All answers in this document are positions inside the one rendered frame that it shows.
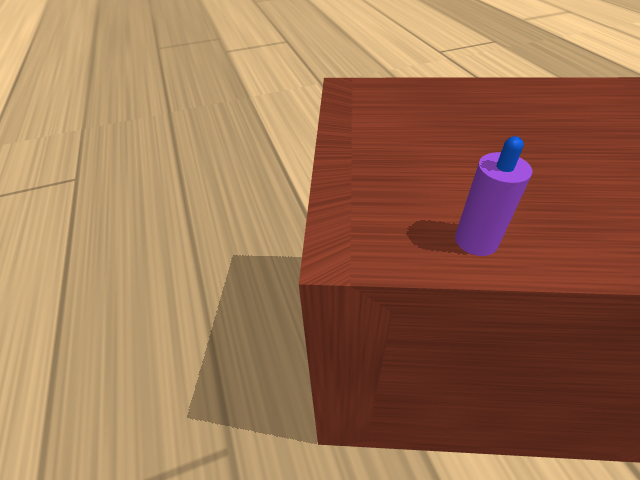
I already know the bottle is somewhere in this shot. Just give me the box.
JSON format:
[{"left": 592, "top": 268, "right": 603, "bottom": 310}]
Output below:
[{"left": 455, "top": 136, "right": 532, "bottom": 256}]

